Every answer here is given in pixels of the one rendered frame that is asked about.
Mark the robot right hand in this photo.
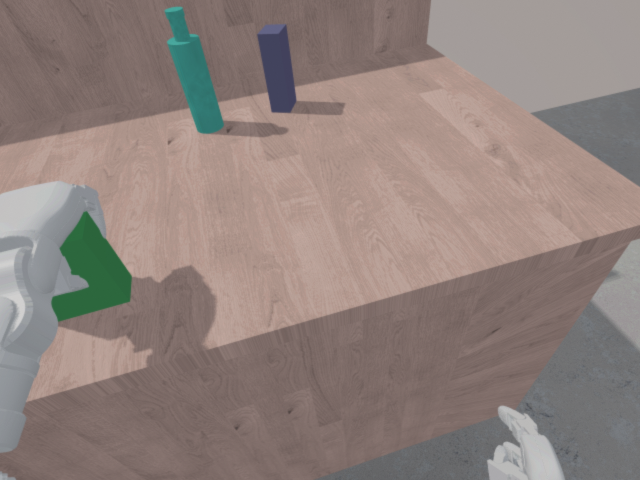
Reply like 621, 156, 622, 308
487, 406, 565, 480

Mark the robot left forearm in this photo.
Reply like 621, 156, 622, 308
0, 230, 62, 453

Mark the sponge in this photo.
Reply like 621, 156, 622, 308
51, 211, 132, 322

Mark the table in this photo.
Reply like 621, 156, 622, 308
0, 0, 640, 480

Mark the robot left hand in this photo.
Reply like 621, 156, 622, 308
0, 181, 106, 297

